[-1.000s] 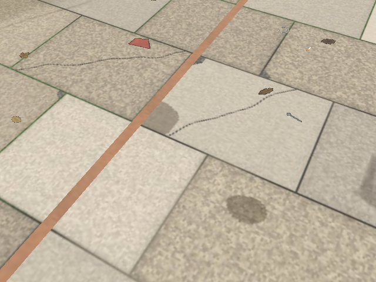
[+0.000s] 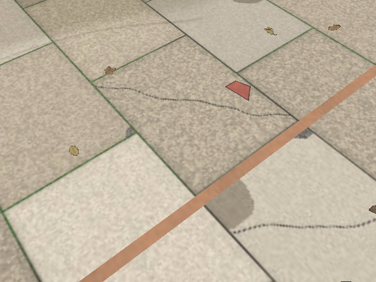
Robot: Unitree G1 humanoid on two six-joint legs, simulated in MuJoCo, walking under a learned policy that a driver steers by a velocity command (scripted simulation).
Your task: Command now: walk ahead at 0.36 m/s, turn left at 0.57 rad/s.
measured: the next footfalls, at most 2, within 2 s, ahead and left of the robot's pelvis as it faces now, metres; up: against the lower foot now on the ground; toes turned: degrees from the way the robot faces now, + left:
right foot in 0.40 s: +0.32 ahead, -0.11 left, +0.00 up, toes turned +10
left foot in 0.68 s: +0.20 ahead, +0.12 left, +0.00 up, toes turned +4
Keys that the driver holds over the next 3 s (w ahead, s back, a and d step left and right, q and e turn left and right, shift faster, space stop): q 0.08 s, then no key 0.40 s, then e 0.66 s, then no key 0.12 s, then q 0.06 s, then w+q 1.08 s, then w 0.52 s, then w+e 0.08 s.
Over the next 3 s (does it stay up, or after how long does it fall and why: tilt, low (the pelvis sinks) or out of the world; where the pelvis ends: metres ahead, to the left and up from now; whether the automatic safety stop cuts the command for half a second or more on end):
stays up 0.95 0.08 0.01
